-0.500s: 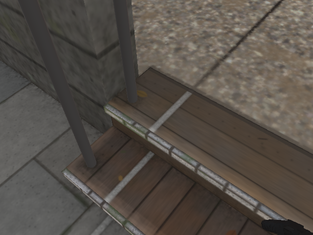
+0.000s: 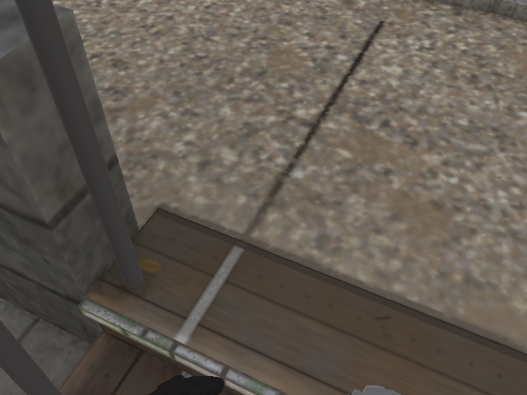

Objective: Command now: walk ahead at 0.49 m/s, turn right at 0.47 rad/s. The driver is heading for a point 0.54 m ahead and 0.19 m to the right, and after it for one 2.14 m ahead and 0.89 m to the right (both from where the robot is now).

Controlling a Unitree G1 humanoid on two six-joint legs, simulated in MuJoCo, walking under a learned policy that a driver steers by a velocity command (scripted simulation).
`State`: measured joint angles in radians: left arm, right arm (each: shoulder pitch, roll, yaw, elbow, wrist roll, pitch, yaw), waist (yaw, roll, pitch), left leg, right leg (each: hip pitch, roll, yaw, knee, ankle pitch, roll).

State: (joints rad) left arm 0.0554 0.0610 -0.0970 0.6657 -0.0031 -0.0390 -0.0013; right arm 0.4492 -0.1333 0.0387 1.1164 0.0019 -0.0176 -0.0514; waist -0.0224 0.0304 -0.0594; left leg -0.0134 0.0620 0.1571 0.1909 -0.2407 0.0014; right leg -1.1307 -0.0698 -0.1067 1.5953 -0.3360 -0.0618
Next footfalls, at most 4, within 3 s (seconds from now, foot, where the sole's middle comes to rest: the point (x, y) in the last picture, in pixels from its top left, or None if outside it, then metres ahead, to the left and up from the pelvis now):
0.04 right None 0.16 -0.10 -0.63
0.58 left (270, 318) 0.57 0.01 -0.48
1.12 right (438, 288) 0.63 -0.36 -0.48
1.64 left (412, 151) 1.07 -0.40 -0.48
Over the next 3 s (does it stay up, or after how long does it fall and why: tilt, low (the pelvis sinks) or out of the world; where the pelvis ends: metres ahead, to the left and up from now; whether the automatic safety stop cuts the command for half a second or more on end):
stays up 1.46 -0.79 0.31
